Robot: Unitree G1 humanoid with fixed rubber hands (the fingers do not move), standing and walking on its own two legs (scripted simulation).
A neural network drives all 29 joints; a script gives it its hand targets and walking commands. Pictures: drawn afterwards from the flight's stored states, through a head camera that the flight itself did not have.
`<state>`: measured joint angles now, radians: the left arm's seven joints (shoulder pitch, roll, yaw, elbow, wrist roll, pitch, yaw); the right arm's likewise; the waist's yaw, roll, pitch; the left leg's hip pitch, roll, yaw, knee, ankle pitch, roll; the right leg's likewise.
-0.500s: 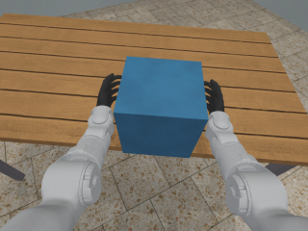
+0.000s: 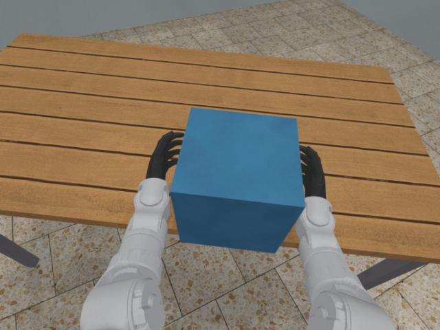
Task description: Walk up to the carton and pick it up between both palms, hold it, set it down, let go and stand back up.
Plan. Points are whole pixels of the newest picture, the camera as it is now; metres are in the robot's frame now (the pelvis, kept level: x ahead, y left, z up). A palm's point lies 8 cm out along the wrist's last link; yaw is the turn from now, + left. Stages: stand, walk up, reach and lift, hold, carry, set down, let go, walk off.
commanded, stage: reach and lift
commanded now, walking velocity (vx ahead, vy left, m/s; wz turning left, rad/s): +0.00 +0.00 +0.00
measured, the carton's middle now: (235, 183) +0.40 -0.01 +0.01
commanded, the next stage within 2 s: none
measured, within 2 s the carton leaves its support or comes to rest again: leaves its support in 1.10 s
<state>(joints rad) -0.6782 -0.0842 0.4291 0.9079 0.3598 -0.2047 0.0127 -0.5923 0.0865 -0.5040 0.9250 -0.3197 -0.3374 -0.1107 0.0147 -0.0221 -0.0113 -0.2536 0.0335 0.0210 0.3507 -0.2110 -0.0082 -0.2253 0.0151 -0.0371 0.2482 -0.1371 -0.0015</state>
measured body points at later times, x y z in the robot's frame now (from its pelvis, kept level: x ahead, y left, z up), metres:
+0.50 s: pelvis +0.00 +0.00 +0.00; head +0.06 +0.03 +0.45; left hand +0.40 +0.14 +0.04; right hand +0.39 -0.16 +0.04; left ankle -0.03 +0.12 -0.75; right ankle -0.02 -0.12 -0.75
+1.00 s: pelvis +0.00 +0.00 +0.00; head +0.05 +0.03 +0.45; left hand +0.40 +0.14 +0.05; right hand +0.38 -0.16 +0.04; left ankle -0.03 +0.12 -0.75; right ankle -0.02 -0.12 -0.75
